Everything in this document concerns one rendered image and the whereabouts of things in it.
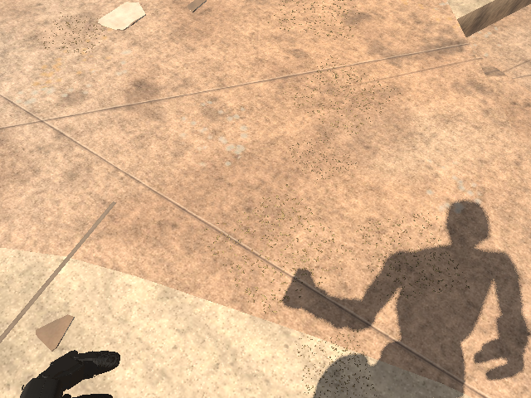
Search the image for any robot left hand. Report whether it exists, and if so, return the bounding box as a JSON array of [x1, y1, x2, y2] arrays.
[[20, 350, 120, 398]]

